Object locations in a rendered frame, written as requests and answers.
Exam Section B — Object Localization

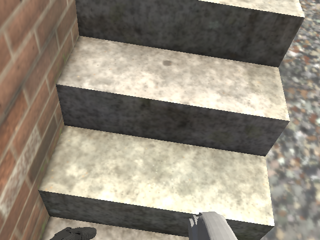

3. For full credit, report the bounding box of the robot right thigh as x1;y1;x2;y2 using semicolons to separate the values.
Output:
187;211;238;240

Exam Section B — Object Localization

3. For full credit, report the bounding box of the robot left hand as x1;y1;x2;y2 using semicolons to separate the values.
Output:
50;227;97;240

